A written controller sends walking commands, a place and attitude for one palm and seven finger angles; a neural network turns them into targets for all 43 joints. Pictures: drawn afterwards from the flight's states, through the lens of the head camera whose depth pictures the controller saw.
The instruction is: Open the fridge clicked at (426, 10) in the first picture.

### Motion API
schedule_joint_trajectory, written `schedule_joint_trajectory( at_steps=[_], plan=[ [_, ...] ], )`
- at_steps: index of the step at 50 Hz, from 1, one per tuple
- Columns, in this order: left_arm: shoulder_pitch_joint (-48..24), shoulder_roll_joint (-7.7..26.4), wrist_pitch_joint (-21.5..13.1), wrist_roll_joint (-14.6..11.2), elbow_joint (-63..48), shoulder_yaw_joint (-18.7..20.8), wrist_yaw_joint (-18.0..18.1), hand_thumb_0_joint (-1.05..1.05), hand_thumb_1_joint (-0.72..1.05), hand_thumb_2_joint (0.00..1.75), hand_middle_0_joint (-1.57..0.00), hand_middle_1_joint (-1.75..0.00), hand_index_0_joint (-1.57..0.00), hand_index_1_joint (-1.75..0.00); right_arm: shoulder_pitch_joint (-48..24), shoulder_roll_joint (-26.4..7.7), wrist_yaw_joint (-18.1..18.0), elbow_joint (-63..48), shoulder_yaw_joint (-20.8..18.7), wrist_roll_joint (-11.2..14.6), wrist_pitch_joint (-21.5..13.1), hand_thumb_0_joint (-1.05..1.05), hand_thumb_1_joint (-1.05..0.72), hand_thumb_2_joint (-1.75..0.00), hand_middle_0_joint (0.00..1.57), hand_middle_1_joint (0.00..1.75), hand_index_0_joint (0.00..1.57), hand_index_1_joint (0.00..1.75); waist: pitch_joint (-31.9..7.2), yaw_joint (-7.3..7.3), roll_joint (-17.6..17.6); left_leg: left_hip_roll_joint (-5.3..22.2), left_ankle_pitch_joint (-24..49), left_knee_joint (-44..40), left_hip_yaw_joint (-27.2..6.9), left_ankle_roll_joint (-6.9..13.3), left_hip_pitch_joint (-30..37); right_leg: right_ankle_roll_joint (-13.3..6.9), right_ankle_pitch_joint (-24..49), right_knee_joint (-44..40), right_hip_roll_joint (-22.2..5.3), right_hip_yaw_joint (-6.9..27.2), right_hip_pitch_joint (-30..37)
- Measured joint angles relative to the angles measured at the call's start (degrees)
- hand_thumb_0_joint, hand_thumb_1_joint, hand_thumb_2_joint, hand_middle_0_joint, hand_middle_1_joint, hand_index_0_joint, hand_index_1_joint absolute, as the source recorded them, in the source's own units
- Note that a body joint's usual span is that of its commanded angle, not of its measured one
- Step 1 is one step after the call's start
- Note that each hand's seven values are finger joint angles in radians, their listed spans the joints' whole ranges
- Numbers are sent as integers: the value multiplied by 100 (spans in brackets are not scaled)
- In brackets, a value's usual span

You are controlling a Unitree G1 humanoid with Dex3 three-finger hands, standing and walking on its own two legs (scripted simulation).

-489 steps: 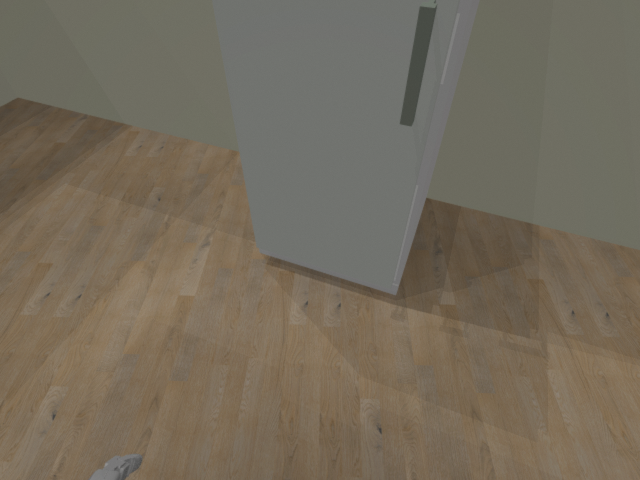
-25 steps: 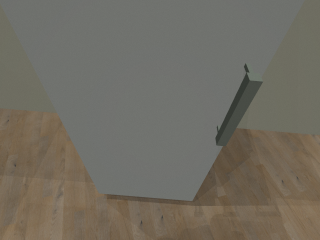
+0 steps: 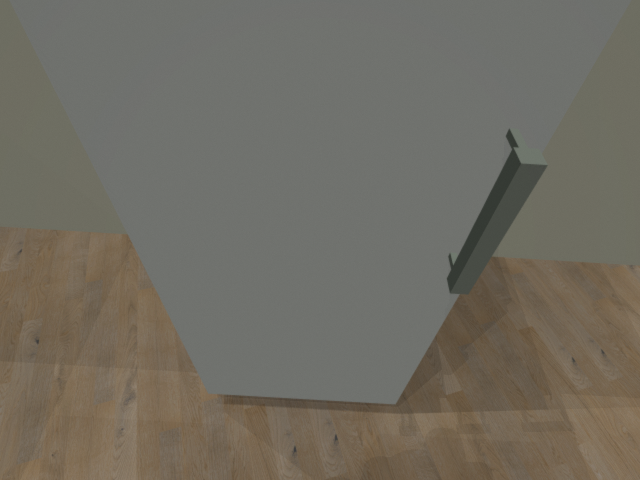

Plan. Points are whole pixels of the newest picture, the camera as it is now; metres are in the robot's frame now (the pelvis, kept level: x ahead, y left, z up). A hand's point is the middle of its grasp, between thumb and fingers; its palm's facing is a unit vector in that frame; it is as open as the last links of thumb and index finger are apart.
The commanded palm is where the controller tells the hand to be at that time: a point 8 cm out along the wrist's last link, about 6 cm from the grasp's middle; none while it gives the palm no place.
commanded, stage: come to a stop and stand still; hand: right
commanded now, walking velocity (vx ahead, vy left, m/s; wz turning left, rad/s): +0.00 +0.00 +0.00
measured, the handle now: (482, 220) +0.41 -0.18 +0.13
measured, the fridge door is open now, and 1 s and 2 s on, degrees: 0 0 0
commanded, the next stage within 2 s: look again from close up in 0.16 s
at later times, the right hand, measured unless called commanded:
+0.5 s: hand out of the picture -0.02 -0.17 -0.17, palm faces +0.04 +0.98 -0.19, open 7.3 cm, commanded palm none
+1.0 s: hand out of the picture -0.02 -0.18 -0.18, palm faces +0.04 +0.98 -0.18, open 7.4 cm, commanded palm none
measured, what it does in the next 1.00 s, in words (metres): stands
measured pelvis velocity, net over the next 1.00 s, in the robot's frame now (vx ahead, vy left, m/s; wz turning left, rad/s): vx -0.01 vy -0.01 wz -0.01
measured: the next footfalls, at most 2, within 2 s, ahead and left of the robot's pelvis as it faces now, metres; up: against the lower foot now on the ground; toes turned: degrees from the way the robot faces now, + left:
none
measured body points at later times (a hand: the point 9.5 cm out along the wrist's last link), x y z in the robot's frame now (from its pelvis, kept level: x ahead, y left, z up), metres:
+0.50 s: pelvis -0.01 +0.00 +0.00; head +0.00 +0.00 +0.45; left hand -0.04 +0.20 -0.16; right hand -0.02 -0.22 -0.16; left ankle -0.01 +0.06 -0.74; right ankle -0.04 -0.13 -0.74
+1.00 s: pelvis -0.01 -0.01 +0.00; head +0.00 -0.01 +0.45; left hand -0.03 +0.19 -0.16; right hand -0.02 -0.23 -0.16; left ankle -0.01 +0.06 -0.74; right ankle -0.04 -0.13 -0.74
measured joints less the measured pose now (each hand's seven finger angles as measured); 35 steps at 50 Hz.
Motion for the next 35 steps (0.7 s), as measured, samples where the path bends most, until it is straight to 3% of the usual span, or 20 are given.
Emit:
schedule_joint_trajectory(
  at_steps=[35],
  plan=[
    [208,-166,-24,6,78,-6,0,0,91,89,-20,-30,-20,-30,136,86,12,34,-22,3,-4,1,-91,-90,20,30,20,30,15,-18,106,29,142,-96,32,-32,-33,-42,92,15,27,34,-98]
  ],
)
